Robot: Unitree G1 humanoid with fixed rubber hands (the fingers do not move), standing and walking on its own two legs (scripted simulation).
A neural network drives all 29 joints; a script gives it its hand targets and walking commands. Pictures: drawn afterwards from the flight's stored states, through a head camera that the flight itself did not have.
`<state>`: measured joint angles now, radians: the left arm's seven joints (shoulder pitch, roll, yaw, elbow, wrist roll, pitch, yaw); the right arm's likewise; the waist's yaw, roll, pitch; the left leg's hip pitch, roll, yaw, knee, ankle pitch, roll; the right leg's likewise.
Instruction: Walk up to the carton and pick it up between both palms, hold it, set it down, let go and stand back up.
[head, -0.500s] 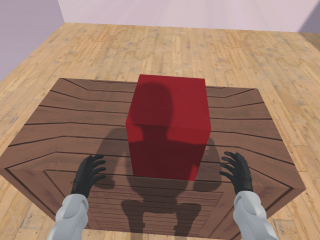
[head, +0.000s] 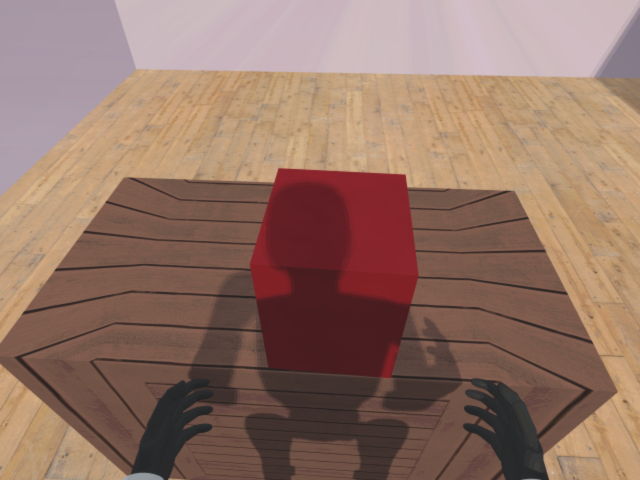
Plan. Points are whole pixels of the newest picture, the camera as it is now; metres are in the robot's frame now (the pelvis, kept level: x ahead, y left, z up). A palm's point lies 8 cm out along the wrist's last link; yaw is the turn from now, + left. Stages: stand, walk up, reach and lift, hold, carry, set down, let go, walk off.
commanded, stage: set down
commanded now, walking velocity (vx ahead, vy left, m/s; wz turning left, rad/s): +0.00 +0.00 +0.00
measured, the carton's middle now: (335, 274) +0.43 +0.01 +0.01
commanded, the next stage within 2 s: let go in 1.34 s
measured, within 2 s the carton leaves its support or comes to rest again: neither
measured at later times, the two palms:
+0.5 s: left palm (161, 450) +0.17 +0.22 -0.02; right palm (514, 450) +0.18 -0.20 -0.02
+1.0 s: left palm (162, 460) +0.17 +0.23 -0.05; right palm (515, 465) +0.17 -0.21 -0.05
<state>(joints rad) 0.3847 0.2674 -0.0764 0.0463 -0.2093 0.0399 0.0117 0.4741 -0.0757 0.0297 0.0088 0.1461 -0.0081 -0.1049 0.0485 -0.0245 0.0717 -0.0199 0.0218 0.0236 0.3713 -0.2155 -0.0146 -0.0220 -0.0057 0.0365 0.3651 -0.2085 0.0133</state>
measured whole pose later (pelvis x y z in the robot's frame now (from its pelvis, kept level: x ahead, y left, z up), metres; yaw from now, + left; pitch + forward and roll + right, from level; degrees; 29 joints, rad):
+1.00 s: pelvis +0.03 +0.00 +0.00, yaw +0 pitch -7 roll -1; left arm 0.35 0.24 -0.02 0.28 -0.07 0.05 -0.01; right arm 0.36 -0.12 -0.01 0.44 0.06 -0.17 -0.03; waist 0.03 -0.01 0.07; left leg 0.00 0.04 0.02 0.37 -0.26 -0.02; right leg 0.02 0.01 0.03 0.32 -0.23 0.01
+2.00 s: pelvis +0.02 -0.01 -0.01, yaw +1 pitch -3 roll +0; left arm 0.20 0.27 0.03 0.66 0.04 0.03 0.01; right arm 0.20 -0.27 -0.04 0.81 -0.04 -0.06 0.00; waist 0.01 -0.01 0.04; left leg -0.15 0.02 0.00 0.48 -0.29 -0.02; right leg -0.15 -0.01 0.01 0.50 -0.30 0.00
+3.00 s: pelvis -0.01 +0.01 +0.00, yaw +3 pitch -4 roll +0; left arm 0.17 0.33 0.01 1.06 0.02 -0.01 0.00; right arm 0.14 -0.33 -0.02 1.10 -0.02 -0.01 0.01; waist 0.01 0.00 0.05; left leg -0.12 -0.01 -0.02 0.38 -0.19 0.00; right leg -0.10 -0.04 -0.01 0.38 -0.21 0.03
